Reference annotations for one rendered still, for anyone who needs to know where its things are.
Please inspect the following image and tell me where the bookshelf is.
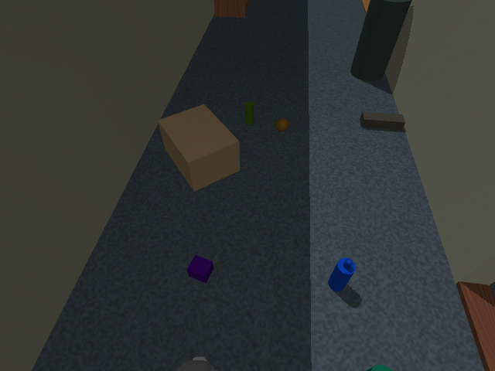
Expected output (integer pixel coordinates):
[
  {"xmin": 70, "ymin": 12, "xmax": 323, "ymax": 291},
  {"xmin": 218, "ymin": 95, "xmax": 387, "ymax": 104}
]
[{"xmin": 214, "ymin": 0, "xmax": 250, "ymax": 18}]

